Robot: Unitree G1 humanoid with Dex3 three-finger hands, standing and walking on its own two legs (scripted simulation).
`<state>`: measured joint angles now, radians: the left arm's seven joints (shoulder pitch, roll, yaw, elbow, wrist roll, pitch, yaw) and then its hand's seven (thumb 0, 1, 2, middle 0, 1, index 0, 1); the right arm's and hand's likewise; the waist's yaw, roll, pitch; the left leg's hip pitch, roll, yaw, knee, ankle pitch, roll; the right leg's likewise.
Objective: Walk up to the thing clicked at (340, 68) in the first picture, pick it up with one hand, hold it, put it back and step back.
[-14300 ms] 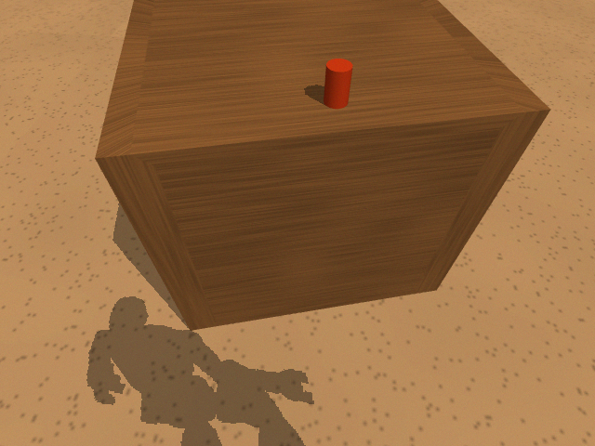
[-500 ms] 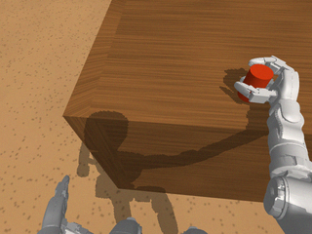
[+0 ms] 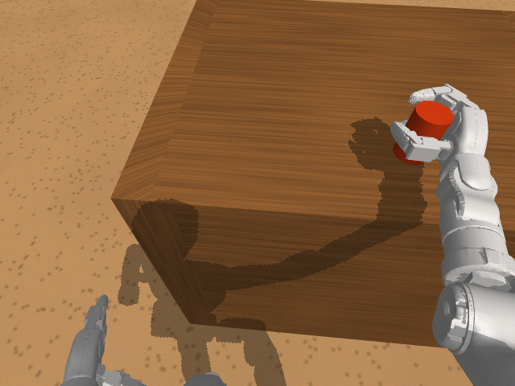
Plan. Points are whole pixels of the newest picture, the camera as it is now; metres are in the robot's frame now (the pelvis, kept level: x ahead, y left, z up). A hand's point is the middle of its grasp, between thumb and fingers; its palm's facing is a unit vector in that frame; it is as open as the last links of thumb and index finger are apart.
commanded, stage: settle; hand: right
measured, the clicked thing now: (421, 134) +0.46 -0.21 +0.13
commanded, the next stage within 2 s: lift in 0.44 s
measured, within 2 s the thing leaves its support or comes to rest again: neither
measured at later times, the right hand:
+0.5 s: hand (426, 110) +0.47 -0.20 +0.17, palm faces +0.17 +0.98 +0.00, open 7.6 cm
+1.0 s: hand (447, 84) +0.44 -0.20 +0.23, palm faces +0.17 +0.99 +0.00, open 7.6 cm
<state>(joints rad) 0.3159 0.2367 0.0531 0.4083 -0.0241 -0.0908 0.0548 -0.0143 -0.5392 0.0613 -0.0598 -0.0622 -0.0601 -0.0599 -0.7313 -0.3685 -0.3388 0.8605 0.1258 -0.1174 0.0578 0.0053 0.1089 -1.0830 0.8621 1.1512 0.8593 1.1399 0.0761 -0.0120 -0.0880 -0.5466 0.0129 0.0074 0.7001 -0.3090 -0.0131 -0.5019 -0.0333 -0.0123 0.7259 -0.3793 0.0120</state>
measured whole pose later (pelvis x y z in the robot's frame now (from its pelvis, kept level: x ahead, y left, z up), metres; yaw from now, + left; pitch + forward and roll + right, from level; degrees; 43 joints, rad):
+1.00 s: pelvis +0.02 +0.00 +0.01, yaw +0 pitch +5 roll +0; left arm 0.31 0.24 0.07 0.51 -0.03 -0.10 0.06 -0.01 -0.53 0.05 -0.04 -0.06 -0.05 -0.05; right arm -0.68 -0.33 -0.31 0.52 0.16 0.16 0.05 0.01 0.11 -1.12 0.84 1.19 0.84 1.18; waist 0.01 -0.04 -0.10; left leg -0.38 0.02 0.01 0.58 -0.29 -0.01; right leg -0.33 -0.02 -0.01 0.58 -0.34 0.01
